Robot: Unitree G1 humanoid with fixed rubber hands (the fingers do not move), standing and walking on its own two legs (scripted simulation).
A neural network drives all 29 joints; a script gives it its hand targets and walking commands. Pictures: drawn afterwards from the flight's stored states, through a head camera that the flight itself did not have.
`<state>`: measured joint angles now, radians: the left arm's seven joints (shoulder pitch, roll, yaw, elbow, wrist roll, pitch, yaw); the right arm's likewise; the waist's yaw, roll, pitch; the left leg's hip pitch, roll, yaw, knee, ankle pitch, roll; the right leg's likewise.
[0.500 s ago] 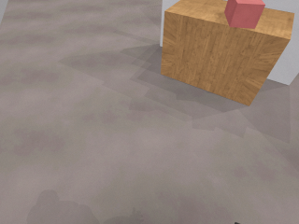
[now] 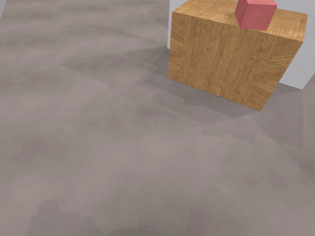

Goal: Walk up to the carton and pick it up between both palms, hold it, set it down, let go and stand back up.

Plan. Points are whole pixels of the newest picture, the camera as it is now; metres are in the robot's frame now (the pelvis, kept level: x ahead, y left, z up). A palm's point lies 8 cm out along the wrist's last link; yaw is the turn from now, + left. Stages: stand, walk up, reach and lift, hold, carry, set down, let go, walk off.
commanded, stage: stand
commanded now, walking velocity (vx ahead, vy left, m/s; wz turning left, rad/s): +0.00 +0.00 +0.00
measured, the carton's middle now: (253, 9) +1.52 -0.71 -0.03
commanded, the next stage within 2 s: walk up in 0.86 s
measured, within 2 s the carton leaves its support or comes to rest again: neither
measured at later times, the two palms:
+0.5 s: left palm out of the picture +0.04 +0.26 -0.12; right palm out of the picture +0.05 -0.26 -0.12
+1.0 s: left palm out of the picture +0.03 +0.26 -0.12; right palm out of the picture +0.04 -0.25 -0.12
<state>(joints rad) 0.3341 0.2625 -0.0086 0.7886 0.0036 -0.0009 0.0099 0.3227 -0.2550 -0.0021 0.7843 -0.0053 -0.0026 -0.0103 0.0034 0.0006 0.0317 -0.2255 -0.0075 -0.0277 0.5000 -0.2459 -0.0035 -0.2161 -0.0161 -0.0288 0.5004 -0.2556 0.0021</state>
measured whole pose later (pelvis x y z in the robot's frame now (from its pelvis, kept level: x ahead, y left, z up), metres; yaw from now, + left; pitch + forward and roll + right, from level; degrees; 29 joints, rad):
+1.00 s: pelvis +0.00 +0.00 +0.00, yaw +0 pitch -1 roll +0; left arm 0.34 0.25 -0.01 0.89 0.00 0.00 0.02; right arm 0.33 -0.24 0.00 0.89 0.00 -0.01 -0.02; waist 0.00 0.00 0.03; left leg -0.20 -0.01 -0.02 0.46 -0.23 0.00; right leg -0.19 -0.02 -0.03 0.46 -0.24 0.00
